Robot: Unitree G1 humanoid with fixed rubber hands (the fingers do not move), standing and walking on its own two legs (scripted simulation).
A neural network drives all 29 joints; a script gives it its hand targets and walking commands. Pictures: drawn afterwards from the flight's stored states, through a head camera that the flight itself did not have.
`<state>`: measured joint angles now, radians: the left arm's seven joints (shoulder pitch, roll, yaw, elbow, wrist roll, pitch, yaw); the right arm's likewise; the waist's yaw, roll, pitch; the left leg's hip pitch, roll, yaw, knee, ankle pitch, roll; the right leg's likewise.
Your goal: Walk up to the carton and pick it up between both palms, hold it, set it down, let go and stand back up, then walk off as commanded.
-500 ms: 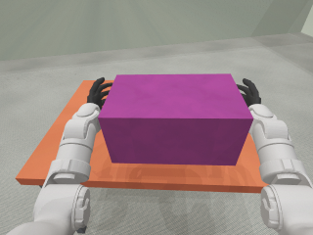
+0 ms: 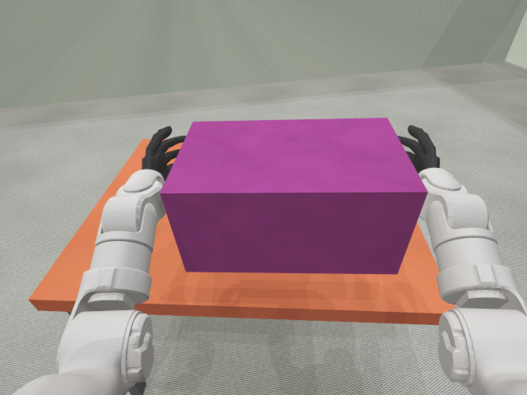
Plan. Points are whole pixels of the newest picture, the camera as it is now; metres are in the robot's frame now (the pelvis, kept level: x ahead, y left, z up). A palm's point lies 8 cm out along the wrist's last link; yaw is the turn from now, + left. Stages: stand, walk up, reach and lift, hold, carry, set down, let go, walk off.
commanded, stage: hold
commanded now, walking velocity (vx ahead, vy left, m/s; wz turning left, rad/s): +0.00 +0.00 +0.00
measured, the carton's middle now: (288, 193) +0.36 -0.01 +0.17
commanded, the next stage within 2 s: none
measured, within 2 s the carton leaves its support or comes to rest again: neither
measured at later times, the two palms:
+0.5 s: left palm (155, 173) +0.37 +0.19 +0.20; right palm (421, 170) +0.38 -0.21 +0.20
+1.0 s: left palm (151, 171) +0.37 +0.19 +0.21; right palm (418, 167) +0.38 -0.21 +0.20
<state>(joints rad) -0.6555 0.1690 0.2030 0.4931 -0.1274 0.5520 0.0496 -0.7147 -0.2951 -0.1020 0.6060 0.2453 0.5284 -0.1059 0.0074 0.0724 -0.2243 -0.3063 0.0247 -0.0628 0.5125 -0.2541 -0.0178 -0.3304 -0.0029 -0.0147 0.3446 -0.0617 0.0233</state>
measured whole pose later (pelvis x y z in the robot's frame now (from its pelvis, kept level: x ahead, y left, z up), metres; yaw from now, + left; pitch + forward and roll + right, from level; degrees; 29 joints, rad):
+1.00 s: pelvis +0.00 +0.00 +0.00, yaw +0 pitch +3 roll -2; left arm -0.66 0.17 0.23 0.46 -0.09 0.59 0.02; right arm -0.73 -0.29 -0.10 0.57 0.25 0.57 -0.12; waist 0.01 0.07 -0.22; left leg -0.30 0.02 -0.07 0.51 -0.26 -0.02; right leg -0.32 0.00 -0.01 0.33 -0.06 0.02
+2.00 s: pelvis +0.01 +0.00 +0.00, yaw +0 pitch +3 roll -2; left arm -0.65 0.15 0.26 0.43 -0.07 0.61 0.01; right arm -0.73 -0.29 -0.10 0.56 0.25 0.57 -0.11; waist 0.01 0.07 -0.21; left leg -0.29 0.02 -0.07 0.50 -0.26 -0.02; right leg -0.31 0.00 -0.01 0.32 -0.06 0.02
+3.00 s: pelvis +0.01 +0.00 +0.00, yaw +0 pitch +2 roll -2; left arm -0.64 0.15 0.26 0.40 -0.06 0.62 0.01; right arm -0.72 -0.29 -0.10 0.54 0.25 0.57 -0.11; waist 0.01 0.07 -0.21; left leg -0.29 0.02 -0.07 0.50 -0.26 -0.02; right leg -0.30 0.00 -0.01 0.32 -0.06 0.02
